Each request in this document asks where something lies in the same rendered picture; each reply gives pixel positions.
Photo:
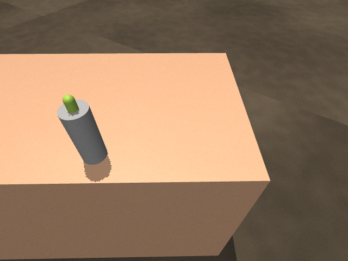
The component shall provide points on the bottle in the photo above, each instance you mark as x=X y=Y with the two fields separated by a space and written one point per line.
x=79 y=122

